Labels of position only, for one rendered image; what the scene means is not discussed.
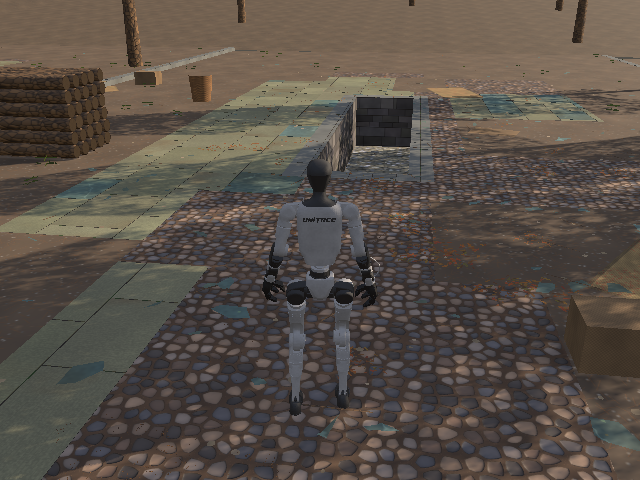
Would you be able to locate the humanoid robot torso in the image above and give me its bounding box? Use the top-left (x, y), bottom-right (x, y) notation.
top-left (296, 197), bottom-right (343, 300)

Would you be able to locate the robot right upper arm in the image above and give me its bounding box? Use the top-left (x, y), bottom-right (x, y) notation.
top-left (340, 202), bottom-right (366, 257)

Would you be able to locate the robot left forearm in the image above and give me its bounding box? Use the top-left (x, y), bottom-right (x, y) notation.
top-left (264, 242), bottom-right (283, 283)

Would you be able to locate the robot left hand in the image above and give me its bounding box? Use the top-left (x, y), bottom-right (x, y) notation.
top-left (262, 278), bottom-right (285, 302)

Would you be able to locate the robot right forearm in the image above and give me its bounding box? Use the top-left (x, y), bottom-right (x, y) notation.
top-left (356, 242), bottom-right (375, 286)

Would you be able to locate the robot right hand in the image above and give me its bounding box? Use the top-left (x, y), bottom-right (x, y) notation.
top-left (355, 283), bottom-right (378, 307)

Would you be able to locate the robot right thigh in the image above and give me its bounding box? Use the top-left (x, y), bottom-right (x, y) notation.
top-left (333, 278), bottom-right (354, 347)

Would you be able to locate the robot left upper arm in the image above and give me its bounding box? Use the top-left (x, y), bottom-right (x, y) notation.
top-left (273, 202), bottom-right (299, 257)

